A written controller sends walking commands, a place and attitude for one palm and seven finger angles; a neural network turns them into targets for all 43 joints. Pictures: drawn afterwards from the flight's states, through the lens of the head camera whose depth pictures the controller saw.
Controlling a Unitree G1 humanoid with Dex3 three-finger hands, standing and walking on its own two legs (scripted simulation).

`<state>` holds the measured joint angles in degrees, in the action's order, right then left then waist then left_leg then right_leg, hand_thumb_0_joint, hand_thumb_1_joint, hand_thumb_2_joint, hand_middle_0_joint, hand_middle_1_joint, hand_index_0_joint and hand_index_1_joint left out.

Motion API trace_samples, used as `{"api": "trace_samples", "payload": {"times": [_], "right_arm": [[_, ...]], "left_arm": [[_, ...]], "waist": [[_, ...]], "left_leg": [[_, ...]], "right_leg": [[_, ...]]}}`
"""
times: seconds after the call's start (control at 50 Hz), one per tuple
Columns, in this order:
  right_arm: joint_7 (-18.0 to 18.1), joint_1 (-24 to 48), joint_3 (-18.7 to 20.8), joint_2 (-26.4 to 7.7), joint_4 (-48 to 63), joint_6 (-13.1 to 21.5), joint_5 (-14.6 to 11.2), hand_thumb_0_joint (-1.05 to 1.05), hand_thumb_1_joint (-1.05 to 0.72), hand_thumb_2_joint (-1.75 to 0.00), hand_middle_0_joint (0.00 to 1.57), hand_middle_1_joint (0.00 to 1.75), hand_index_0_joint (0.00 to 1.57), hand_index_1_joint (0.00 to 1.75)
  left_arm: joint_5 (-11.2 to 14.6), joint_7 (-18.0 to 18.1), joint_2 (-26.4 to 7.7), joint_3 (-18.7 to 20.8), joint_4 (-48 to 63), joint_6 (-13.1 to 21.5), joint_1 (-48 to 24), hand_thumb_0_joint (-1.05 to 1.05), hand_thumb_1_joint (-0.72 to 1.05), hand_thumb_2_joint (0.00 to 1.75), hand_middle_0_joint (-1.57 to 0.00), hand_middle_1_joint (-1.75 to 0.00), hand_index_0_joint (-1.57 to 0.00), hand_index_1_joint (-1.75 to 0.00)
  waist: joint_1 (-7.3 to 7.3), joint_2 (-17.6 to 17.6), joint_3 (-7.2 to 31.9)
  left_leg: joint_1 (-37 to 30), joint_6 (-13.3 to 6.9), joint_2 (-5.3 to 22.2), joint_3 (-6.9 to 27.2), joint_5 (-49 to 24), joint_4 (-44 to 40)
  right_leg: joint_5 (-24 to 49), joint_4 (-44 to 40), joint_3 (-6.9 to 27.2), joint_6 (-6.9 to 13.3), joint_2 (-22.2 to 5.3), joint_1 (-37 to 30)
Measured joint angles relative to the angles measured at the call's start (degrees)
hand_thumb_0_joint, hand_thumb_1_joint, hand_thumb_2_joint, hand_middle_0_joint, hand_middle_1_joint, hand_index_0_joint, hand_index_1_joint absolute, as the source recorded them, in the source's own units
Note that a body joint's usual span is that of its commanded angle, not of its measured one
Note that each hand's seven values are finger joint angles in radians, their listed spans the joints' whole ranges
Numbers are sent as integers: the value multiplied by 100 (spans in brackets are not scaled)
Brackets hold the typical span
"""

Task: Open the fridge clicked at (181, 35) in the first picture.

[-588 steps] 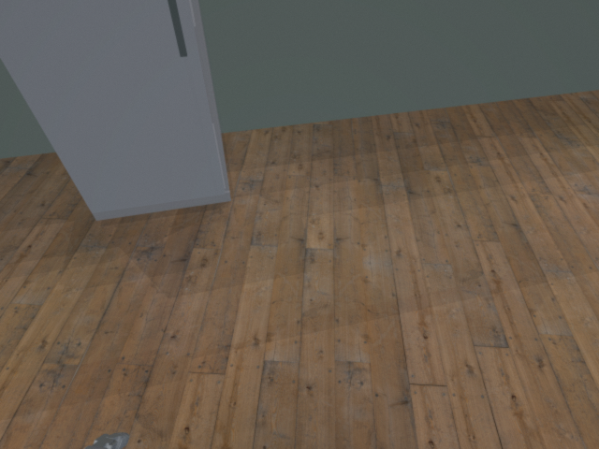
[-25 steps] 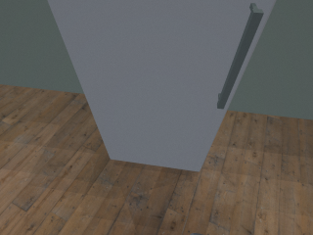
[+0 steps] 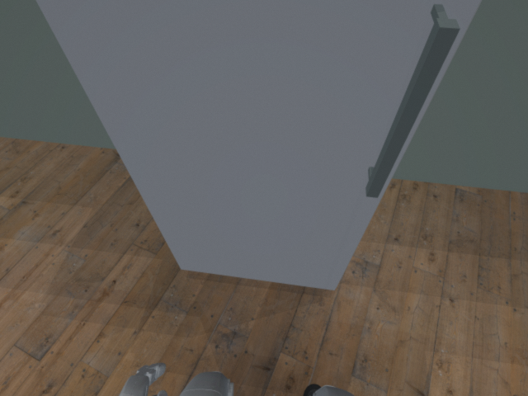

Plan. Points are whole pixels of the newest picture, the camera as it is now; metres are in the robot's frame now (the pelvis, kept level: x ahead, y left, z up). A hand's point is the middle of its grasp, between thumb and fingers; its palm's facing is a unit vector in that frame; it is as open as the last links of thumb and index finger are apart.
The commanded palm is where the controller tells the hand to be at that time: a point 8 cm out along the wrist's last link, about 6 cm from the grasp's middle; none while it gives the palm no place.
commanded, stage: come to a stop and stand still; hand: right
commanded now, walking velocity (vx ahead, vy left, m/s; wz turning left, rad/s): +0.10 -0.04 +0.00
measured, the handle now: (398, 121) +0.48 -0.18 +0.14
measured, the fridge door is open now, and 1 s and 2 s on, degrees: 0 0 0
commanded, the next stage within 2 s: look again from close up in 1.10 s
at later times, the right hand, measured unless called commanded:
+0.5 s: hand out of the picture -0.03 -0.14 -0.15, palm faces +0.11 +0.96 -0.25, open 7.4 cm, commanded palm none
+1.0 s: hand out of the picture -0.02 -0.18 -0.17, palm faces +0.04 +0.98 -0.19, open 7.3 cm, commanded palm none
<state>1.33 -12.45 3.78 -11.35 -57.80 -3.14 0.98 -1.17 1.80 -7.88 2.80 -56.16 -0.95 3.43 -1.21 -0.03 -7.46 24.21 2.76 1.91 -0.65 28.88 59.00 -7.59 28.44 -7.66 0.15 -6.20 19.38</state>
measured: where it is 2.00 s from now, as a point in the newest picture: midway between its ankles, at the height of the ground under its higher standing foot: outside the picture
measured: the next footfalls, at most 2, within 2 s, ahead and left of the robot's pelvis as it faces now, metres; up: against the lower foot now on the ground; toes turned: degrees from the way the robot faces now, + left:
left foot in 0.12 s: +0.02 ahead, +0.14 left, +0.00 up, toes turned +3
right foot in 0.60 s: -0.03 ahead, -0.11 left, +0.00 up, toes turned -5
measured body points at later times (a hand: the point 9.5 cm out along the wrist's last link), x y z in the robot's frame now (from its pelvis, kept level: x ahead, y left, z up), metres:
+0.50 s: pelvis -0.03 +0.04 +0.01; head +0.00 +0.07 +0.46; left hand -0.02 +0.29 -0.16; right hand -0.04 -0.19 -0.13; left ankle -0.01 +0.16 -0.73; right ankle -0.07 -0.10 -0.70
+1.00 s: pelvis -0.03 +0.00 +0.01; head -0.02 +0.00 +0.46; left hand -0.01 +0.23 -0.15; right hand -0.02 -0.23 -0.15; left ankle -0.02 +0.14 -0.73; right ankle -0.06 -0.11 -0.73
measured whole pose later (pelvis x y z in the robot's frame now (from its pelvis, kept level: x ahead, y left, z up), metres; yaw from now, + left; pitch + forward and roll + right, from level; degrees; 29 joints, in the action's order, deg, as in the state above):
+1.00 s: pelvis -0.03 +0.00 +0.01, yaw -1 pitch -1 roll +0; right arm 1.6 -13.5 0.4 -9.2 -65.3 -0.2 0.8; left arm -0.5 1.5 -9.5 0.5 -63.9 0.5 13.3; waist -0.3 -0.4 -2.0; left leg 10.7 2.3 3.9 -2.5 12.7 24.9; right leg -15.7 23.5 -4.3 0.8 -0.1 6.5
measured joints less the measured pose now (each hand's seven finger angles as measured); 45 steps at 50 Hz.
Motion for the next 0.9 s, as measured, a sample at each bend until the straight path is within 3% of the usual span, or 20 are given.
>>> {"api": "trace_samples", "payload": {"times": [0.06, 0.1, 0.18, 0.24, 0.32, 0.42, 0.5, 0.58, 0.6, 0.68, 0.76, 0.9], "right_arm": [[-12, 61, 35, -51, 109, 16, 6, 0, -91, -90, 20, 29, 20, 30], [-23, -4, 20, -71, 172, 121, 19, 0, -91, -90, 20, 29, 20, 30], [-15, -191, -115, 117, 97, 174, 95, 0, -91, -90, 20, 29, 20, 29], [-35, -389, -186, 302, 5, 172, 80, 0, -91, -90, 20, 29, 20, 30], [-31, -441, -208, 393, -73, 219, 69, 1, -91, -90, 21, 29, 20, 30], [-6, -429, -178, 360, -60, 375, 63, 1, -92, -90, 21, 30, 20, 30], [10, -427, -157, 321, -141, 377, 91, 1, -91, -90, 21, 30, 20, 30], [17, -478, -139, 250, -333, 265, 47, 1, -91, -90, 21, 30, 20, 30], [16, -490, -139, 236, -383, 220, 21, 1, -91, -90, 21, 30, 20, 30], [20, -447, -132, 84, -573, 86, 16, 1, -91, -90, 20, 29, 20, 30], [-5, -361, -199, 70, -638, 153, 16, 1, -91, -90, 20, 29, 20, 30], [13, -187, -343, 284, -727, 291, 2, 1, -91, -90, 20, 29, 20, 30]], "left_arm": [[-32, -50, -155, 86, -39, -81, 124, -1, 91, 90, -21, -30, -20, -30], [-29, -84, -253, 132, -84, -152, 269, 0, 91, 90, -21, -30, -20, -30], [3, -172, -461, 208, -205, -387, 582, 0, 91, 90, -20, -30, -20, -30], [-32, -234, -548, 209, -294, -410, 799, 0, 91, 90, -20, -30, -20, -30], [-46, -273, -564, 176, -338, -273, 1135, 1, 91, 90, -20, -30, -19, -30], [-33, -236, -537, 103, -508, -295, 1379, 1, 91, 90, -20, -30, -19, -30], [21, -202, -476, 37, -523, -290, 1249, 1, 91, 90, -20, -30, -19, -30], [65, -171, -393, -40, -412, -105, 1054, 1, 91, 90, -20, -30, -19, -30], [59, -155, -375, -50, -391, -36, 1032, 1, 91, 90, -20, -30, -19, -30], [13, -56, -118, -121, -449, 10, 935, 1, 92, 90, -20, -30, -20, -30], [31, -4, -89, -177, -499, 63, 870, 1, 94, 90, -20, -30, -20, -30], [73, -5, -209, -175, -621, 108, 812, 1, 94, 90, -20, -30, -20, -30]], "waist": [[53, 96, 84], [69, 132, 229], [53, 283, 479], [22, 264, 688], [87, 191, 745], [-18, 158, 648], [-126, 90, 514], [-128, 54, 489], [-97, 87, 521], [-105, -208, 594], [-103, -286, 618], [26, 5, 566]], "left_leg": [[-266, -35, 107, -115, -198, -790], [-690, -61, 174, -207, -606, -1772], [-800, -278, 156, -258, -876, -2059], [-913, -320, 175, -140, -1170, -2582], [-1049, -350, 211, -147, -1550, -3206], [-1092, -358, 242, -286, -1705, -3469], [-1021, -287, 315, -320, -1721, -3413], [-856, -135, 308, -319, -1612, -3091], [-778, -90, 279, -346, -1528, -2918], [-776, -72, 345, -198, -964, -2563], [-1012, -78, 322, -174, -1388, -2828], [-1258, -47, 206, -180, -1552, -3267]], "right_leg": [[49, 117, 67, -111, -67, 133], [-10, 350, 112, -184, -81, 287], [-1425, 1483, 557, -191, 172, 645], [-1265, 2311, 657, -162, 424, 717], [-952, 2605, 607, -243, 538, 507], [-1286, 2125, 594, -344, 538, 81], [-1607, 1335, 558, -314, 543, -230], [-873, -34, 510, -230, 497, -781], [-835, -230, 547, -110, 462, -871], [-929, -163, 447, 11, 608, -982], [-902, -241, 362, 44, 709, -1091], [-873, -359, 342, 63, 610, -1203]]}}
